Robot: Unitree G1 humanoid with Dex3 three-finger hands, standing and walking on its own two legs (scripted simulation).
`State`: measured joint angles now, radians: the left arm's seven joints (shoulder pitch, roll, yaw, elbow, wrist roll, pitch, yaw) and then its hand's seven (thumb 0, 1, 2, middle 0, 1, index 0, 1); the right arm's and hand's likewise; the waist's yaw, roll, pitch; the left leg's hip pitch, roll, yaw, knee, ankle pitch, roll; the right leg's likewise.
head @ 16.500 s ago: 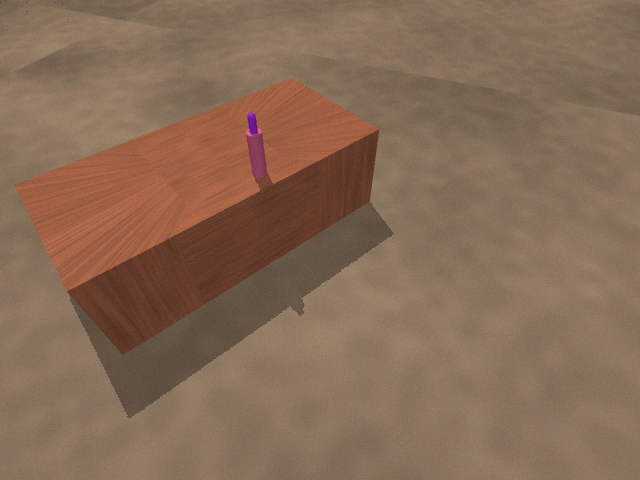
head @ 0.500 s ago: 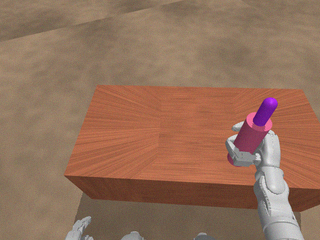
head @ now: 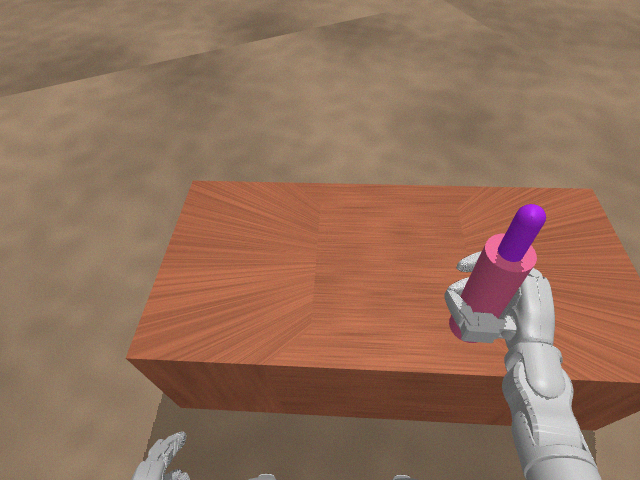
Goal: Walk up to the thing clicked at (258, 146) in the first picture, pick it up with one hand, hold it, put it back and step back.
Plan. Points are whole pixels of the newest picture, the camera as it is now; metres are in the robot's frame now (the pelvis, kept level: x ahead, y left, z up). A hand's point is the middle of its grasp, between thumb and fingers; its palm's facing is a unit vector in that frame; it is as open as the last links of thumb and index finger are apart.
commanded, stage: hold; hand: right
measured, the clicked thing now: (495, 279) +0.33 -0.18 +0.09
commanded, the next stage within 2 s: crouch in 1.96 s
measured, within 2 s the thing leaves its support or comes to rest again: neither
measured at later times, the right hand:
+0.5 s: hand (470, 301) +0.32 -0.16 +0.05, palm faces +0.16 +0.99 +0.00, open 7.0 cm
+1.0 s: hand (471, 302) +0.32 -0.16 +0.05, palm faces +0.15 +0.99 +0.00, open 7.0 cm
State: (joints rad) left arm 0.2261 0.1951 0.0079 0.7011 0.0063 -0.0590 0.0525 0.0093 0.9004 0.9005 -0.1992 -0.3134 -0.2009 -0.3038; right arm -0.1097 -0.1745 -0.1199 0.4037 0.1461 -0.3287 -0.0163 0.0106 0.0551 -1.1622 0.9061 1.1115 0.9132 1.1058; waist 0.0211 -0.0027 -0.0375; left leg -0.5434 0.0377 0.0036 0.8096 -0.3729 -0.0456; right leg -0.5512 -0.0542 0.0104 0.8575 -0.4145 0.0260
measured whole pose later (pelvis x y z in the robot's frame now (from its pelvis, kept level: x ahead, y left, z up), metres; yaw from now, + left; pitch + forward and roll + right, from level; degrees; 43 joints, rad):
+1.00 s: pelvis +0.00 +0.01 +0.00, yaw +0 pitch +5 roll +1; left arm 0.21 0.19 -0.01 0.71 0.01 -0.08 0.06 0.01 0.89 0.90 -0.20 -0.31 -0.20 -0.30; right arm -0.10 -0.16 -0.12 0.40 0.15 -0.33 -0.02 0.01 0.06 -1.16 0.91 1.11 0.91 1.11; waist 0.02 0.00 -0.02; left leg -0.52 0.04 0.01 0.79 -0.36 -0.04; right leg -0.52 -0.05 0.01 0.82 -0.39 0.03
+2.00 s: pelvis +0.00 +0.01 +0.00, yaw +0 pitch +5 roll +1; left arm 0.21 0.19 0.00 0.72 0.01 -0.08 0.06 0.01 0.89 0.91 -0.20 -0.31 -0.20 -0.30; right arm -0.10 -0.16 -0.13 0.40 0.15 -0.33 -0.02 0.01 0.06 -1.16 0.90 1.12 0.91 1.11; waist 0.02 0.00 -0.03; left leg -0.53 0.04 0.01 0.81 -0.37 -0.04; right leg -0.53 -0.05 0.02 0.84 -0.40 0.04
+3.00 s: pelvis -0.03 +0.01 -0.13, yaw +1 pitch +27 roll +2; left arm 0.19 0.24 0.01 0.71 0.06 -0.05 -0.01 0.01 0.92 0.89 -0.20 -0.31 -0.21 -0.30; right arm -0.59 -0.32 -0.40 0.92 0.12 -0.56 0.14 0.01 0.06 -1.17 0.91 1.11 0.91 1.11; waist 0.10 0.00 -0.16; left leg -1.38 0.03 0.00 1.47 -0.57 -0.03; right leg -1.39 -0.05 0.06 1.51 -0.60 0.04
